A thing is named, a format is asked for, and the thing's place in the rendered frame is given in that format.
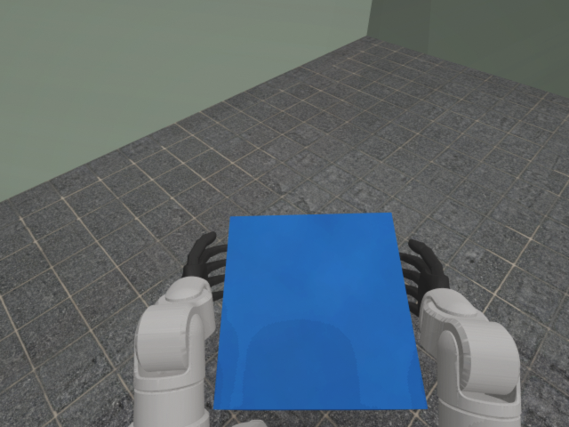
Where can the left robot hand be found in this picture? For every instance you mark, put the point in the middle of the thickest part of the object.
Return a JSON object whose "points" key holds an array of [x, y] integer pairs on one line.
{"points": [[197, 267]]}

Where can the robot right forearm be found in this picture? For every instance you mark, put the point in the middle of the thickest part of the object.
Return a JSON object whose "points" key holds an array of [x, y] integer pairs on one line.
{"points": [[478, 365]]}

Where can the robot left forearm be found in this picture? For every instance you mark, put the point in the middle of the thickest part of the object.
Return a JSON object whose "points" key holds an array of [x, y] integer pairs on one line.
{"points": [[169, 357]]}

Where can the right robot hand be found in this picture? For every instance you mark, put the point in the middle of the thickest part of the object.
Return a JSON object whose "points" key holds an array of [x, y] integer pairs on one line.
{"points": [[431, 274]]}

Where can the carton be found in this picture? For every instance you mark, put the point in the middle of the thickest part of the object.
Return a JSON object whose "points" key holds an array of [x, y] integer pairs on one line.
{"points": [[315, 316]]}

